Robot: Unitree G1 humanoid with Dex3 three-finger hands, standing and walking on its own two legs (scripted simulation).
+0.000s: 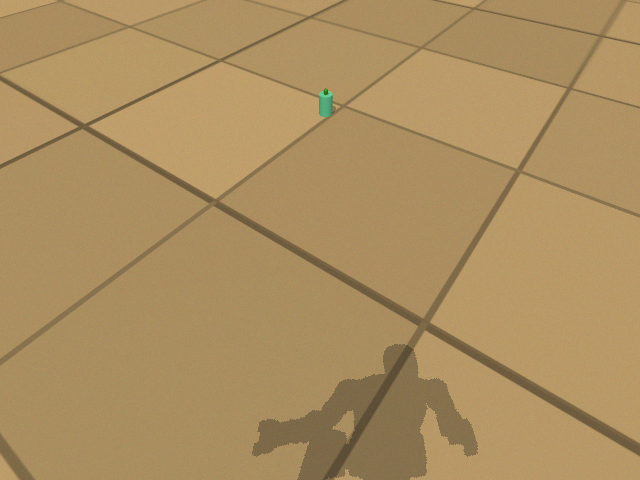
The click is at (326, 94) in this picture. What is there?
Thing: necked bottle
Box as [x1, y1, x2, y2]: [319, 89, 332, 116]
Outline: 324,89 319,93 319,114 322,116 328,116 331,114 332,93 327,89
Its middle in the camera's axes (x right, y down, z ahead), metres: +0.03 -0.84 +2.30
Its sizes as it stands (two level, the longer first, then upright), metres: 0.082 0.082 0.160
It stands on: the floor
